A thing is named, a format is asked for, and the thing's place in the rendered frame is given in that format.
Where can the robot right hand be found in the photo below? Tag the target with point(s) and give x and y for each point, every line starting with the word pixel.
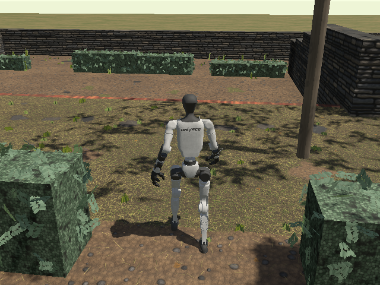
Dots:
pixel 211 157

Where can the right robot forearm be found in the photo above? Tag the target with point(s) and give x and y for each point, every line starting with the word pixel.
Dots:
pixel 215 153

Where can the robot right upper arm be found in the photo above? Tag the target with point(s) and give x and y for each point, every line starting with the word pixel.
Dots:
pixel 211 134

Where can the robot left shin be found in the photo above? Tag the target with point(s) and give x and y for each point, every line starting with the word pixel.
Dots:
pixel 174 206

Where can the left robot forearm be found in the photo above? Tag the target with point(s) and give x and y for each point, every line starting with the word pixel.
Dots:
pixel 160 160

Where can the robot left hand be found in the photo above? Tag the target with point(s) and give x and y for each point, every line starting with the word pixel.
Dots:
pixel 154 177

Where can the left robot thigh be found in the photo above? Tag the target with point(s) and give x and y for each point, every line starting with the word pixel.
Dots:
pixel 176 175

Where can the robot left upper arm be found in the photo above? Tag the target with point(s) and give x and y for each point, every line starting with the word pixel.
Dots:
pixel 171 125

